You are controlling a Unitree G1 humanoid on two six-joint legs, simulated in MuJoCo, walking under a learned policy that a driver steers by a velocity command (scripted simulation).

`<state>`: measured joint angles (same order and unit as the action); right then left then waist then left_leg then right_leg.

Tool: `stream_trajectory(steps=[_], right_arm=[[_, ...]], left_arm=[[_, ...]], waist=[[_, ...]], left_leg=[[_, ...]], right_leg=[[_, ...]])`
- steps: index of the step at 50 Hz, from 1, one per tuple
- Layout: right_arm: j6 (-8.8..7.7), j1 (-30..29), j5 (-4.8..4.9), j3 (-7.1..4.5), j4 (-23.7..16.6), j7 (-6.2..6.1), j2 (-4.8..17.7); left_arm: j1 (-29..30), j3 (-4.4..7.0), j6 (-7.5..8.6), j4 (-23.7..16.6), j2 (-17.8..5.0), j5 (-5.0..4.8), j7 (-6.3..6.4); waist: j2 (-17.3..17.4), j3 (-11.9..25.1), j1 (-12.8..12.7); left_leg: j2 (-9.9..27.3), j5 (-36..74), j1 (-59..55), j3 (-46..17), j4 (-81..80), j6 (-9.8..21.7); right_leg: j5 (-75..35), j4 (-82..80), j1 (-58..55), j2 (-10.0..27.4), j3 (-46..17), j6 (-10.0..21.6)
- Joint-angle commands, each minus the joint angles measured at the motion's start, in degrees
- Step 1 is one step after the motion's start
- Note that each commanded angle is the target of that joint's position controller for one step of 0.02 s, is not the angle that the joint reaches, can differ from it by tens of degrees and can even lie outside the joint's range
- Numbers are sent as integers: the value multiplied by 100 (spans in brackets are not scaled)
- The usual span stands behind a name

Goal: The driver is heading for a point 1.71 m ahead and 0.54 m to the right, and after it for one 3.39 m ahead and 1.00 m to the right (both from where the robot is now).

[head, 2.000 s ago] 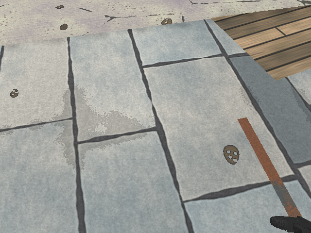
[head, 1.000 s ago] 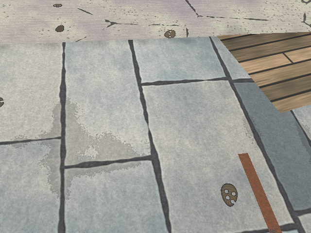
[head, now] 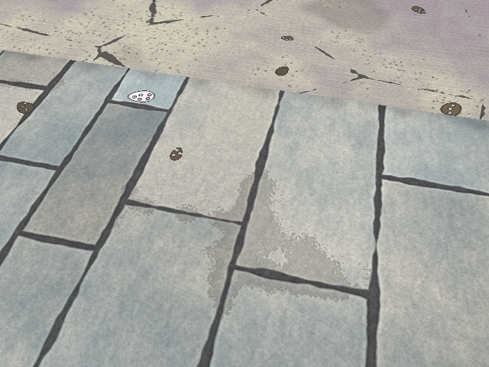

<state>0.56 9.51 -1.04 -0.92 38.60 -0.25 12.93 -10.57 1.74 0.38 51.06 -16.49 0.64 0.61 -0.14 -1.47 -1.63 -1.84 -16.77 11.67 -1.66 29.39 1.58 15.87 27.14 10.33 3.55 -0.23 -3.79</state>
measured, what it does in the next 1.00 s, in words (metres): shifts its weight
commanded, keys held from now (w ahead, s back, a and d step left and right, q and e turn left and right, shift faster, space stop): no key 0.74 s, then w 0.26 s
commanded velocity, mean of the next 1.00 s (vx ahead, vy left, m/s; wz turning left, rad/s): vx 0.05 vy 0.00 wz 0.01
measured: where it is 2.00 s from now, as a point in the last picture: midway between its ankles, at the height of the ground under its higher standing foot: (280, 362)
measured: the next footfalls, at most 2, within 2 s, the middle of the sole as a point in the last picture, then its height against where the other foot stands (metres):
left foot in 1.44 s outside the picture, level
right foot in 2.00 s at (326, 303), level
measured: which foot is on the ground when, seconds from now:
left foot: down 0.00-0.98, up 1.00-1.00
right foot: down 0.00-1.00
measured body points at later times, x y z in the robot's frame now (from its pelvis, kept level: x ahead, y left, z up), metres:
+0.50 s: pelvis +0.00 +0.00 +0.00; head +0.01 +0.00 +0.45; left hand +0.06 +0.27 -0.14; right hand +0.10 -0.26 -0.12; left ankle -0.01 +0.10 -0.74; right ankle -0.02 -0.16 -0.74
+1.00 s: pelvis +0.03 -0.04 -0.01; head +0.04 -0.06 +0.44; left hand +0.06 +0.22 -0.14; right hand +0.05 -0.31 -0.16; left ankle -0.01 +0.10 -0.73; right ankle +0.01 -0.14 -0.74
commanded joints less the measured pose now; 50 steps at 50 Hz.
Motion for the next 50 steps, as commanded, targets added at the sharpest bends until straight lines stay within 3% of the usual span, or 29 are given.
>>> stream_trajectory(steps=[1, 17, 37, 39, 41, 43, 44, 46, 48, 49, 50], right_arm=[[-59, -26, 11, -239, -302, -24, 775], [-85, 219, 40, -268, 374, -74, 753], [-93, 445, 89, -186, 1289, -158, 663], [-58, 564, 134, -217, 1413, -186, 732], [-64, 657, 181, -279, 1431, -192, 922], [-174, 1005, 228, -362, 1526, -160, 1176], [-238, 1042, 244, -387, 1544, -155, 1222], [-332, 646, 255, -361, 1417, -129, 1112], [-305, -39, 343, -333, 1217, -106, 1018], [-320, -152, 289, -273, 1144, -96, 785], [-382, -243, 220, -163, 997, -87, 389]], left_arm=[[41, 129, 63, -132, -621, -15, 39], [-45, 128, 3, 514, -607, -47, 157], [-275, 90, -32, 1047, -375, -54, 219], [-416, 84, -47, 1126, -294, -102, 232], [-260, 77, 2, 993, -240, -124, 231], [-104, 29, 173, 819, -22, -152, 157], [-55, 33, 264, 763, -32, -181, 104], [-199, 45, 413, 736, -52, -261, -1], [-1092, 101, 502, 1122, -51, -232, -51], [-1633, 173, 492, 1350, -209, -145, -58], [-2333, 301, 494, 1436, -739, -135, -48]], waist=[[135, 255, 79], [98, 146, 49], [35, -42, 65], [154, 1, 94], [470, -446, 201], [1113, -655, 325], [1184, -773, 333], [1075, -816, 94], [721, -578, -429], [193, -338, -556], [-1281, -28, -697]], left_leg=[[599, 1556, -207, -646, -581, 233], [402, 1492, -103, -372, -579, 109], [293, 1190, -45, -183, -619, 14], [205, -642, -9, -180, -717, 131], [568, -2660, 368, -778, -1138, 447], [1444, -3468, 292, -2104, -1828, 970], [1756, -3400, 468, -2600, -2034, 1182], [1841, -2733, 484, -2514, -1955, 1154], [1154, -1745, 1224, -1344, -1336, 689], [682, -1029, 1668, -686, -317, 415], [22, -825, 2465, 281, 1667, -23]], right_leg=[[-985, -242, 43, 57, -47, 56], [-991, -292, -100, 29, -20, 111], [-839, -356, 18, -86, 49, 150], [493, -98, 155, -330, 319, 230], [1572, 435, 827, -462, 447, 373], [1223, 1410, 1406, -460, 465, 478], [1158, 1775, 1476, -286, 228, 595], [1425, 1513, 1416, -87, 50, 853], [255, -117, -383, -327, 360, 944], [1, -331, -1217, -133, -128, 879], [990, -1328, -1865, 1086, -2146, 1296]])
